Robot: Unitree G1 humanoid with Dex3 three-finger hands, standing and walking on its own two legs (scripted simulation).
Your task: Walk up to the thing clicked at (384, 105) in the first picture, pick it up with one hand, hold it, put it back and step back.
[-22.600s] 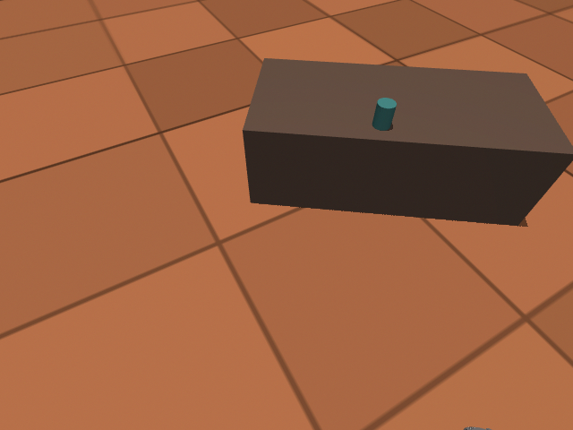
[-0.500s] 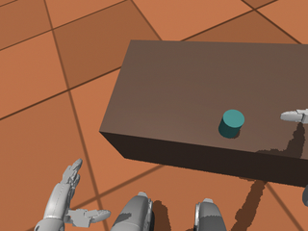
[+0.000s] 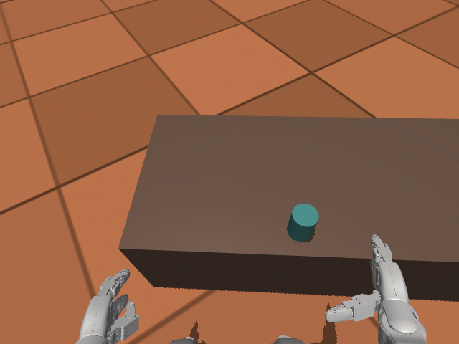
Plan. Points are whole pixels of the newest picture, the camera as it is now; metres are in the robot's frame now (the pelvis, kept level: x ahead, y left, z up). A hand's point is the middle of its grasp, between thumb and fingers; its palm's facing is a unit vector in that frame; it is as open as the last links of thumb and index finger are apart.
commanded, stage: home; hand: right
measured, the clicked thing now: (302, 222) +0.44 -0.18 -0.26
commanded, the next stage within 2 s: none
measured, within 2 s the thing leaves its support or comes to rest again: neither
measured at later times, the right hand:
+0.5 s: hand (336, 331) +0.15 -0.16 -0.06, palm faces +0.15 +0.95 -0.27, open 17.5 cm
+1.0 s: hand (346, 332) +0.15 -0.18 -0.07, palm faces +0.14 +0.95 -0.27, open 17.5 cm
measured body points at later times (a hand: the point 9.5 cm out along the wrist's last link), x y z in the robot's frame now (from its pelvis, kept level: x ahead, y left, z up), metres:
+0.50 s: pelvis -0.02 +0.02 -0.01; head +0.00 +0.03 +0.44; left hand +0.15 +0.26 -0.08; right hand +0.14 -0.21 -0.04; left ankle -0.01 +0.15 -0.70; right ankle -0.02 -0.13 -0.70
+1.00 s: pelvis -0.02 +0.01 -0.01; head +0.00 +0.00 +0.44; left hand +0.15 +0.24 -0.08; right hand +0.14 -0.23 -0.05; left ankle -0.01 +0.14 -0.70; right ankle -0.02 -0.13 -0.70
